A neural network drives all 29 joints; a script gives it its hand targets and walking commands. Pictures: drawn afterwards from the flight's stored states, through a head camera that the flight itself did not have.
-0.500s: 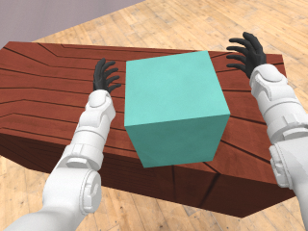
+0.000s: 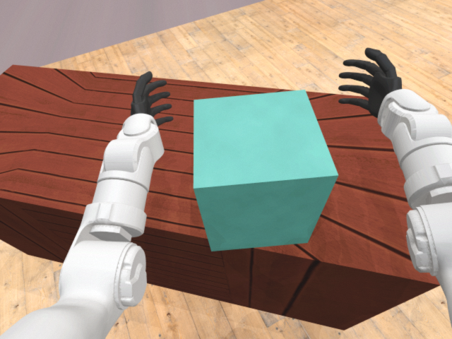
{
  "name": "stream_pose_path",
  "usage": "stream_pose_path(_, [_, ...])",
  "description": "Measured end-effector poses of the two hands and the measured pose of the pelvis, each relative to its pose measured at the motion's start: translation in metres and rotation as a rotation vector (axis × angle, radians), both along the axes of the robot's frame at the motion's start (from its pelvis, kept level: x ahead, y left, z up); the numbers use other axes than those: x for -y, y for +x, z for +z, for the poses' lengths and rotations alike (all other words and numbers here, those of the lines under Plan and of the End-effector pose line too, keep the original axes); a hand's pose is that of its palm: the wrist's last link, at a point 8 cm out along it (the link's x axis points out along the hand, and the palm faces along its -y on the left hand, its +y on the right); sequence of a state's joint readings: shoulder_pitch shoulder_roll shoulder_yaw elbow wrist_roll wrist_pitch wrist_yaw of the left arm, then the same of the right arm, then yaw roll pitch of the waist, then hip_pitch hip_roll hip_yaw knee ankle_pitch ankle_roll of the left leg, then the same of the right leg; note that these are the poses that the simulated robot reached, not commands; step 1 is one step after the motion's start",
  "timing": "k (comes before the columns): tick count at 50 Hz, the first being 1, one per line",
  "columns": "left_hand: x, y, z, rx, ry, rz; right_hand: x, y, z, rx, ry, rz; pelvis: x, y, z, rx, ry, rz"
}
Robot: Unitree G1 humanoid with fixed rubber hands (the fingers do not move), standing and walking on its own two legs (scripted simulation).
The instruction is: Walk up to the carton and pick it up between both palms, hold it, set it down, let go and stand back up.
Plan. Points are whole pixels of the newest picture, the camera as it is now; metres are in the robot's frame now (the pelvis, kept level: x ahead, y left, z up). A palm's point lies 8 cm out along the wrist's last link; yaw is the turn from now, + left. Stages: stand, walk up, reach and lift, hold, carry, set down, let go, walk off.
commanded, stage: set down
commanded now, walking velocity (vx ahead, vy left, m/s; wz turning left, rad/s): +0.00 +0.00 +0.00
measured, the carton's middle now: (254, 176) +0.44 +0.04 +0.01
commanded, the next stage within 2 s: none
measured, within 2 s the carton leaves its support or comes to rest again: neither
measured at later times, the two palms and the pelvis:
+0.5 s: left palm (144, 176) +0.35 +0.22 +0.09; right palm (395, 164) +0.44 -0.19 +0.09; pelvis +0.01 +0.02 +0.01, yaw -1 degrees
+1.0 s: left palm (153, 209) +0.31 +0.20 +0.06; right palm (402, 213) +0.38 -0.21 +0.05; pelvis +0.01 +0.01 +0.00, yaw -1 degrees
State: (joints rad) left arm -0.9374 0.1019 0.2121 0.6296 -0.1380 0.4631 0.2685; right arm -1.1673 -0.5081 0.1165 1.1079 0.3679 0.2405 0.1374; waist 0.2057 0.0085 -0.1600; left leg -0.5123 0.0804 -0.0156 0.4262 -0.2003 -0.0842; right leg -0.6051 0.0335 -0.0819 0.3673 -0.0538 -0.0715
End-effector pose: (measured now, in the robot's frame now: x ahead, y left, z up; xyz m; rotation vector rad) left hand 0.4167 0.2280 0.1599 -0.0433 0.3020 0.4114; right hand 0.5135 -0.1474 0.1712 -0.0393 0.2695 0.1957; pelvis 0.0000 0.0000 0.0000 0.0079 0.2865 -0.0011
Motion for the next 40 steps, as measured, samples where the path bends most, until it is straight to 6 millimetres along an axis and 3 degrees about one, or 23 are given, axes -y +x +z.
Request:
stream_pose_path(12, [-0.009, -0.041, -0.058, -0.047, -0.002, 0.008, 0.020, -0.028, -0.061, 0.009, -0.026, -0.006, -0.008, 0.015, 0.006, 0.081, -0.009, 0.000])
stream_pose_path(21, [0.004, -0.058, -0.064, -0.033, 0.002, -0.049, 0.032, -0.055, -0.079, 0.023, -0.028, -0.020, -0.014, 0.015, 0.009, 0.113, -0.009, -0.001])
stream_pose_path(30, [0.007, -0.077, -0.071, -0.039, 0.008, -0.026, 0.047, -0.084, -0.084, 0.018, -0.026, -0.023, -0.015, 0.010, 0.008, 0.145, -0.006, -0.022])
stream_pose_path(40, [0.023, -0.080, -0.070, -0.029, 0.000, -0.046, 0.052, -0.099, -0.090, -0.011, -0.031, -0.008, -0.009, 0.007, 0.006, 0.163, -0.004, -0.023])
